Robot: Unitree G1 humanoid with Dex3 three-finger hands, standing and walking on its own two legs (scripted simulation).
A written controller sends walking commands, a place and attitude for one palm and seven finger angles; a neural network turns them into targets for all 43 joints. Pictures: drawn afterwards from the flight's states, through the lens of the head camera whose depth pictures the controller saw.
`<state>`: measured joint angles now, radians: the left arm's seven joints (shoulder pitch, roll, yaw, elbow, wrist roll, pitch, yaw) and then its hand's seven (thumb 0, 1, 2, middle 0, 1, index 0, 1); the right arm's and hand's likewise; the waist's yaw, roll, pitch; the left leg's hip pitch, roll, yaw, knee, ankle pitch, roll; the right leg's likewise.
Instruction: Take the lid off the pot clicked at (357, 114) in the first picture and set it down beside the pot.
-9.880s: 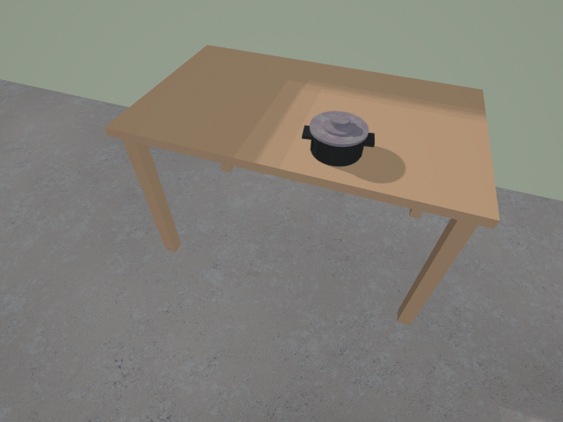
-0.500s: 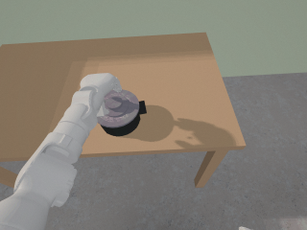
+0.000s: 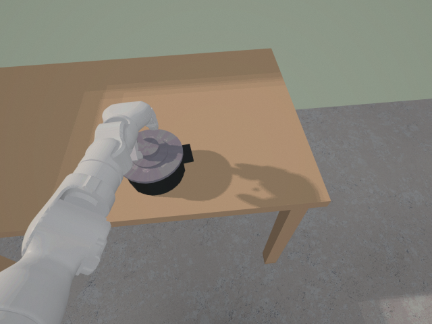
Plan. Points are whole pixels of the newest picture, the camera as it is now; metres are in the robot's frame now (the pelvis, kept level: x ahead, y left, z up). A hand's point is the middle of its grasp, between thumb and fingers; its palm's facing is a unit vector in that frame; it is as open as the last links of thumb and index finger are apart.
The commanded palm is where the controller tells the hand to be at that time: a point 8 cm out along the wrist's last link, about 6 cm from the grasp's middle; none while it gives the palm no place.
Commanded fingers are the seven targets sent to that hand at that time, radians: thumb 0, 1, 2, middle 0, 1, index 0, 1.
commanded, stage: move the open hand above the knob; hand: left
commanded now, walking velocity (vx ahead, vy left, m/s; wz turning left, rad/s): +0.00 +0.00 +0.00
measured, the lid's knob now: (147, 148) +0.51 +0.13 -0.01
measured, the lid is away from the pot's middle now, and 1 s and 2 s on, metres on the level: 0.00 0.00 0.00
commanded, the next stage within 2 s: lower the open fingers around the knob in 0.28 s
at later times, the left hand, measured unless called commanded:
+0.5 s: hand (139, 142) +0.47 +0.13 +0.06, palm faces -0.39 -0.05 -0.92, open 10.2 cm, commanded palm +0.48 +0.13 +0.11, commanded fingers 0.00 -0.24 1.26 -0.81 -0.08 -0.81 -0.08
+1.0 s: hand (142, 151) +0.47 +0.13 +0.02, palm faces -0.42 -0.04 -0.91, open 10.2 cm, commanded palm +0.49 +0.13 +0.07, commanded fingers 0.00 -0.24 1.26 -0.81 -0.08 -0.81 -0.08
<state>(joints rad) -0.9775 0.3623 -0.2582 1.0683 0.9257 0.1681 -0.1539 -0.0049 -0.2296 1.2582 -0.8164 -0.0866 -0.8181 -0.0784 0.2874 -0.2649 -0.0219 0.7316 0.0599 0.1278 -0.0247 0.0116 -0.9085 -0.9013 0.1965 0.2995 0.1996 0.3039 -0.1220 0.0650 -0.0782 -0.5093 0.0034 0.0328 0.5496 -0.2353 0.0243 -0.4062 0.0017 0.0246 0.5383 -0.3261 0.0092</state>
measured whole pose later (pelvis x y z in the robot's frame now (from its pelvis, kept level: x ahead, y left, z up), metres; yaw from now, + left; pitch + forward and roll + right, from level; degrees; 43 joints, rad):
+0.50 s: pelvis +0.00 +0.00 +0.00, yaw +0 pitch +11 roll +0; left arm -0.99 0.33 -0.26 1.09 0.92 0.19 -0.14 0.00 -0.23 1.26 -0.82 -0.09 -0.82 -0.08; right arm 0.25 -0.25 -0.01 0.72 0.06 0.14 -0.02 0.01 -0.91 -0.90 0.20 0.30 0.20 0.30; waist -0.12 0.06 -0.09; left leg -0.52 0.00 0.03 0.56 -0.24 0.02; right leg -0.41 0.00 0.02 0.55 -0.33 0.01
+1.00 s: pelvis +0.00 +0.00 +0.00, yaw -1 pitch +14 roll -1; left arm -0.97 0.36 -0.24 1.14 0.95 0.15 -0.09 0.00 -0.23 1.26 -0.82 -0.09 -0.82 -0.08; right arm 0.29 -0.26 -0.02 0.74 0.05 0.12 -0.03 0.01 -0.91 -0.90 0.20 0.30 0.20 0.30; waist -0.15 0.05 -0.08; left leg -0.58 0.02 0.03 0.59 -0.25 0.02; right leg -0.48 0.01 0.03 0.58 -0.34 0.00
